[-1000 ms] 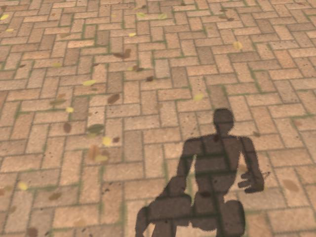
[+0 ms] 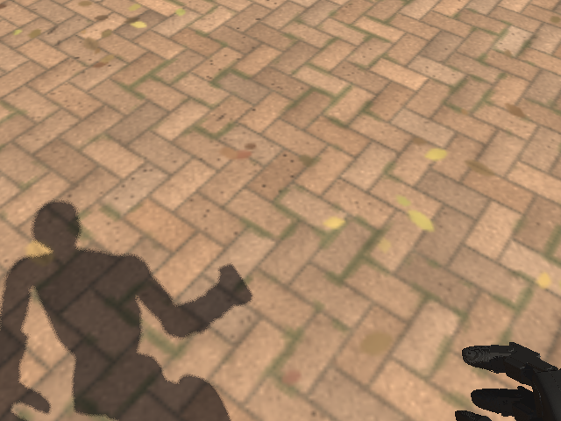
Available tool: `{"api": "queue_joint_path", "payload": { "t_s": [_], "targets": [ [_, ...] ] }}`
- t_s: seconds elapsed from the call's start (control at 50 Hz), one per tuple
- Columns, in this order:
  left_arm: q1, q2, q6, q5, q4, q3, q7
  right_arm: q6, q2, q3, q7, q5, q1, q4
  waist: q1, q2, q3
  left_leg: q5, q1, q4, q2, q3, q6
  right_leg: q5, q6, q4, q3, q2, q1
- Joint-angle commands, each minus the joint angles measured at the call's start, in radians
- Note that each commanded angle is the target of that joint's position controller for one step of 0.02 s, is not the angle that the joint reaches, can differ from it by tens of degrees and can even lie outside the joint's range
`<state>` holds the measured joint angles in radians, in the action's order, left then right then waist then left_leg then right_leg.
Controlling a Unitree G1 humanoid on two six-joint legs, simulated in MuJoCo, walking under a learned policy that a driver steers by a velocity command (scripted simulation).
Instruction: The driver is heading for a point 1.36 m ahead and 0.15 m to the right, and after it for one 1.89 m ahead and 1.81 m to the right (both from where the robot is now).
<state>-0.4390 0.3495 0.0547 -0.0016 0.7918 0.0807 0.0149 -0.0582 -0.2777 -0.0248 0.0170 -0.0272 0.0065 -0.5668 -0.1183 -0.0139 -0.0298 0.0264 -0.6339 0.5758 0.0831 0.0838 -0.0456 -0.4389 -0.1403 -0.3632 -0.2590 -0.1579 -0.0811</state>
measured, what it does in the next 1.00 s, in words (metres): walks ahead, turning right: left foot, then right foot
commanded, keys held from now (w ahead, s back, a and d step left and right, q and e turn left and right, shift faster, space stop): w+e+shift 0.26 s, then w+shift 0.50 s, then w+q+shift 0.24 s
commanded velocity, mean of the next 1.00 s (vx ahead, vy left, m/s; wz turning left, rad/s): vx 1.00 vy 0.00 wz -0.39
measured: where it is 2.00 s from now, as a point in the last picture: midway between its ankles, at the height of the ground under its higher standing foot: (458, 113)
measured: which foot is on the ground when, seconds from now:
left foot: up 0.00-0.02, down 0.04-0.50, up 0.52-0.90, down 0.92-1.00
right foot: down 0.00-0.02, up 0.04-0.48, down 0.50-0.94, up 0.96-1.00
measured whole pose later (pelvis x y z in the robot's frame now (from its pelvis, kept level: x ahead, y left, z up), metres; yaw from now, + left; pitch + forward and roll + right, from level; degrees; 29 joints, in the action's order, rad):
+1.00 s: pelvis +0.92 -0.19 -0.01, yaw -20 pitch +1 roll +1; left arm -0.34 0.30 0.09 -0.03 0.88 0.02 0.00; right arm -0.04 -0.31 0.04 0.03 -0.02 0.18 -0.77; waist 0.00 -0.02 -0.05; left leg 0.16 -0.50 0.65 -0.11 -0.08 0.13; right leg -0.33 -0.05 -1.22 0.00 -0.05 0.09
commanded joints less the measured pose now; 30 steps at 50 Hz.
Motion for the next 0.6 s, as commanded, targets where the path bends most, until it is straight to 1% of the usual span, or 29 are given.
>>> {"api": "queue_joint_path", "payload": {
  "t_s": [0.02, 0.04, 0.06, 0.08, 0.1, 0.12, 0.14, 0.16, 0.18, 0.2, 0.22, 0.26, 0.28, 0.3, 0.32, 0.34, 0.36, 0.38, 0.4, 0.42, 0.44, 0.46, 0.48, 0.5, 0.52, 0.54, 0.56, 0.58, 0.6],
  "targets": [
    [0.134, 0.227, 0.016, -0.010, -0.078, 0.054, -0.003, -0.013, -0.208, 0.088, -0.033, 0.007, 0.345, -0.039, 0.272, 0.003, 0.188, 0.147, 0.666, -0.020, -0.093, -0.083, 0.024, 0.882, -0.018, -0.360, -0.100, 0.135, 0.282],
    [0.167, 0.137, 0.030, -0.013, -0.101, 0.028, -0.001, -0.018, -0.277, 0.115, -0.057, -0.014, 0.564, -0.075, 0.363, 0.074, 0.306, 0.415, 0.910, -0.017, 0.065, 0.066, 0.049, 0.683, 0.002, -0.693, -0.038, 0.083, 0.437],
    [0.076, -0.044, 0.032, 0.022, -0.155, -0.017, -0.005, -0.022, -0.354, 0.128, -0.057, -0.062, 0.560, -0.074, 0.251, 0.386, 0.395, 0.776, 1.086, -0.219, 0.370, 0.591, 0.110, -0.113, 0.025, -0.996, 0.061, -0.022, 0.734],
    [0.089, 0.016, 0.021, 0.012, -0.168, -0.029, -0.010, -0.013, -0.314, 0.133, -0.049, -0.043, 0.421, -0.057, 0.202, 0.388, 0.345, 0.934, 0.976, -0.369, 0.386, 0.851, 0.153, -0.005, 0.012, -1.087, 0.117, 0.046, 0.862],
    [0.163, 0.078, 0.004, -0.013, -0.150, -0.016, -0.006, -0.008, -0.214, 0.113, -0.046, -0.031, 0.317, -0.040, 0.196, 0.222, 0.199, 0.886, 0.836, -0.348, 0.333, 0.656, 0.151, 0.100, 0.013, -1.068, 0.147, 0.122, 0.877],
    [0.203, 0.091, -0.008, -0.026, -0.148, -0.012, 0.008, -0.005, -0.162, 0.101, -0.039, -0.026, 0.296, -0.056, 0.189, 0.111, 0.125, 0.694, 0.729, -0.322, 0.285, 0.471, 0.140, 0.150, 0.021, -1.016, 0.166, 0.164, 0.854],
    [0.240, 0.080, -0.018, -0.032, -0.155, -0.012, 0.026, -0.006, -0.143, 0.094, -0.038, -0.027, 0.313, -0.083, 0.184, 0.084, 0.076, 0.530, 0.656, -0.327, 0.239, 0.326, 0.120, 0.161, 0.030, -0.985, 0.168, 0.192, 0.831],
    [0.245, 0.054, -0.032, -0.036, -0.169, -0.018, 0.042, -0.014, -0.125, 0.087, -0.039, -0.022, 0.337, -0.117, 0.165, 0.111, 0.041, 0.440, 0.603, -0.339, 0.220, 0.233, 0.113, 0.165, 0.039, -0.970, 0.168, 0.214, 0.823],
    [0.270, 0.025, -0.044, -0.037, -0.181, -0.028, 0.051, -0.023, -0.098, 0.081, -0.031, -0.013, 0.372, -0.148, 0.160, 0.110, 0.017, 0.351, 0.585, -0.349, 0.200, 0.148, 0.098, 0.169, 0.042, -0.965, 0.173, 0.234, 0.834],
    [0.289, 0.005, -0.055, -0.035, -0.205, -0.036, 0.058, -0.034, -0.097, 0.081, -0.024, -0.003, 0.375, -0.165, 0.146, 0.128, 0.006, 0.313, 0.568, -0.374, 0.215, 0.119, 0.105, 0.186, 0.048, -0.963, 0.181, 0.244, 0.861],
    [0.315, 0.003, -0.062, -0.035, -0.221, -0.040, 0.063, -0.044, -0.097, 0.081, -0.018, 0.003, 0.369, -0.174, 0.136, 0.114, -0.013, 0.247, 0.553, -0.398, 0.215, 0.061, 0.104, 0.225, 0.054, -0.956, 0.185, 0.254, 0.883],
    [0.378, 0.007, -0.067, -0.032, -0.255, -0.045, 0.067, -0.059, -0.096, 0.080, -0.010, 0.001, 0.350, -0.186, 0.118, 0.094, -0.044, 0.093, 0.514, -0.430, 0.188, -0.086, 0.092, 0.318, 0.061, -0.889, 0.211, 0.252, 0.881],
    [0.406, 0.005, -0.065, -0.031, -0.268, -0.050, 0.069, -0.065, -0.096, 0.078, -0.010, -0.004, 0.353, -0.195, 0.110, 0.088, -0.062, 0.035, 0.497, -0.446, 0.165, -0.142, 0.092, 0.362, 0.058, -0.824, 0.214, 0.245, 0.869],
    [0.434, 0.005, -0.064, -0.030, -0.279, -0.054, 0.073, -0.070, -0.106, 0.079, -0.010, -0.008, 0.360, -0.206, 0.107, 0.085, -0.085, 0.001, 0.487, -0.472, 0.154, -0.182, 0.096, 0.397, 0.053, -0.738, 0.228, 0.235, 0.854],
    [0.466, 0.008, -0.060, -0.032, -0.283, -0.059, 0.078, -0.073, -0.112, 0.080, -0.010, -0.009, 0.378, -0.221, 0.113, 0.061, -0.110, -0.046, 0.489, -0.501, 0.139, -0.226, 0.095, 0.426, 0.042, -0.641, 0.263, 0.222, 0.826],
    [0.500, 0.000, -0.053, -0.034, -0.285, -0.066, 0.084, -0.072, -0.121, 0.081, -0.011, -0.009, 0.408, -0.237, 0.125, 0.038, -0.130, -0.112, 0.500, -0.522, 0.129, -0.264, 0.094, 0.436, 0.025, -0.546, 0.306, 0.202, 0.787],
    [0.525, -0.016, -0.047, -0.034, -0.286, -0.074, 0.088, -0.071, -0.135, 0.082, -0.012, -0.010, 0.438, -0.252, 0.137, 0.040, -0.141, -0.198, 0.508, -0.546, 0.136, -0.285, 0.096, 0.441, 0.005, -0.465, 0.343, 0.185, 0.730],
    [0.541, -0.019, -0.042, -0.035, -0.280, -0.078, 0.086, -0.067, -0.146, 0.082, -0.014, -0.008, 0.465, -0.268, 0.142, 0.037, -0.145, -0.389, 0.546, -0.539, 0.138, -0.308, 0.098, 0.430, -0.017, -0.413, 0.381, 0.153, 0.680],
    [0.537, -0.012, -0.037, -0.038, -0.271, -0.077, 0.081, -0.061, -0.172, 0.084, -0.019, -0.008, 0.484, -0.277, 0.131, 0.060, -0.124, -0.657, 0.608, -0.490, 0.149, -0.321, 0.101, 0.400, -0.033, -0.379, 0.412, 0.111, 0.631],
    [0.505, 0.005, -0.033, -0.042, -0.253, -0.072, 0.072, -0.051, -0.205, 0.089, -0.027, -0.007, 0.498, -0.284, 0.103, 0.098, -0.079, -0.914, 0.680, -0.403, 0.163, -0.327, 0.102, 0.343, -0.046, -0.360, 0.432, 0.068, 0.580],
    [0.422, 0.031, -0.028, -0.047, -0.227, -0.061, 0.062, -0.036, -0.240, 0.094, -0.036, -0.007, 0.496, -0.289, 0.047, 0.130, -0.010, -1.084, 0.722, -0.249, 0.183, -0.326, 0.107, 0.274, -0.062, -0.343, 0.428, 0.035, 0.482],
    [0.255, 0.064, -0.025, -0.047, -0.174, -0.044, 0.049, -0.022, -0.268, 0.099, -0.043, -0.008, 0.470, -0.285, -0.039, 0.160, 0.083, -1.153, 0.703, -0.031, 0.202, -0.319, 0.120, 0.212, -0.085, -0.326, 0.400, 0.017, 0.306],
    [0.044, 0.100, -0.021, -0.049, -0.103, -0.021, 0.032, -0.011, -0.270, 0.098, -0.046, -0.001, 0.426, -0.272, -0.143, 0.150, 0.167, -1.042, 0.588, 0.259, 0.181, -0.329, 0.125, 0.244, -0.113, -0.204, 0.344, 0.030, 0.051],
    [-0.011, 0.174, -0.027, -0.054, -0.068, 0.008, 0.009, -0.013, -0.182, 0.083, -0.035, -0.014, 0.455, -0.250, -0.088, 0.026, 0.247, -0.206, 0.329, 0.627, 0.092, -0.298, 0.118, 0.070, -0.119, -0.242, 0.118, 0.205, -0.204],
    [0.051, 0.263, -0.034, -0.050, -0.105, 0.028, -0.001, -0.023, -0.088, 0.062, -0.013, 0.021, 0.536, -0.173, 0.042, -0.208, 0.392, 0.487, -0.056, 0.986, -0.063, -0.186, 0.079, -0.008, -0.250, -0.106, -0.470, 0.494, -0.449],
    [0.009, 0.225, -0.035, -0.035, -0.099, 0.033, -0.009, -0.038, -0.171, 0.076, -0.018, 0.022, 0.352, -0.135, -0.044, -0.025, 0.369, 0.365, -0.170, 1.011, -0.052, -0.038, 0.096, 0.038, -0.233, 0.021, -0.500, 0.460, -0.403],
    [0.042, 0.195, -0.023, -0.030, -0.061, 0.029, -0.019, -0.047, -0.140, 0.067, -0.018, 0.034, 0.308, -0.123, 0.001, -0.012, 0.181, 0.297, -0.209, 0.938, -0.008, -0.043, 0.099, 0.154, -0.215, 0.054, -0.345, 0.441, -0.247],
    [0.067, 0.141, -0.009, -0.030, -0.042, 0.018, -0.020, -0.047, -0.123, 0.060, -0.017, 0.024, 0.314, -0.140, 0.053, 0.062, 0.072, 0.282, -0.152, 0.837, 0.027, -0.045, 0.097, 0.236, -0.185, 0.081, -0.247, 0.405, -0.065],
    [0.104, 0.105, 0.004, -0.032, -0.036, 0.007, -0.023, -0.033, -0.106, 0.057, -0.012, 0.007, 0.322, -0.150, 0.103, 0.081, 0.027, 0.290, -0.082, 0.770, 0.050, -0.033, 0.090, 0.272, -0.163, 0.100, -0.164, 0.360, 0.067]
  ]
}}
Keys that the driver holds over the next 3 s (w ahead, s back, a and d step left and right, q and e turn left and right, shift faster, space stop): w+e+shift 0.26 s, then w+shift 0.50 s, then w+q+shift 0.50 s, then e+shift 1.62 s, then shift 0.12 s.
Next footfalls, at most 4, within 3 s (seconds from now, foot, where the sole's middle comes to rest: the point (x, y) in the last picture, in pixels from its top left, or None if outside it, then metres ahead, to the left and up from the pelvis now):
0.04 left None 0.24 0.18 -0.76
0.50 right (374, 375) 0.58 -0.13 -0.76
0.92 left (396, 213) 1.08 -0.19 -0.76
1.34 right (483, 141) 1.42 -0.48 -0.76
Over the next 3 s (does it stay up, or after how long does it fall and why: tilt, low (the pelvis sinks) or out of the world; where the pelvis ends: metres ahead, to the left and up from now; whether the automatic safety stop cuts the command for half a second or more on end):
stays up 1.53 -0.44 0.01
